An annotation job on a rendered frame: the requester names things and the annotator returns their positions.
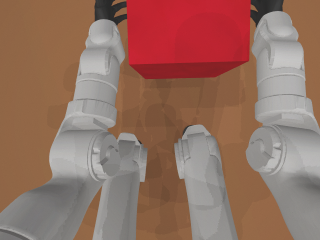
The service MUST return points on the left robot upper arm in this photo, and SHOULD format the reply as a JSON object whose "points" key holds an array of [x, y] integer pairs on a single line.
{"points": [[80, 161]]}

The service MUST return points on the robot shin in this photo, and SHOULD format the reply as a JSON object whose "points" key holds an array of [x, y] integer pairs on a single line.
{"points": [[129, 137], [211, 140]]}

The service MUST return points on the left robot hand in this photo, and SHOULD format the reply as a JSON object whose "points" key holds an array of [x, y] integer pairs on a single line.
{"points": [[103, 9]]}

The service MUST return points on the robot right shin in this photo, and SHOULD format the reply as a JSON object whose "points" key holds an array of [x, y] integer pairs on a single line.
{"points": [[211, 140]]}

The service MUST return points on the robot left shin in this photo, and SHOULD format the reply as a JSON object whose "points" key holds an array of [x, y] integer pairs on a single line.
{"points": [[129, 137]]}

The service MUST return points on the right robot upper arm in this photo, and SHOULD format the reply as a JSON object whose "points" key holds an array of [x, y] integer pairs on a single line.
{"points": [[288, 160]]}

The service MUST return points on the carton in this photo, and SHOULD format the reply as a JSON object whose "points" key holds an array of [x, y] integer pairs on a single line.
{"points": [[172, 39]]}

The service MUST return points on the right robot forearm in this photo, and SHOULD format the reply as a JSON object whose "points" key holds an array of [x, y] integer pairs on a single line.
{"points": [[280, 74]]}

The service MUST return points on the right robot hand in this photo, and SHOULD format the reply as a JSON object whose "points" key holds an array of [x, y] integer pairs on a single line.
{"points": [[263, 7]]}

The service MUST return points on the left robot forearm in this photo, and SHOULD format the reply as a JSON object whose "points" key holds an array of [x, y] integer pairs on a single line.
{"points": [[93, 105]]}

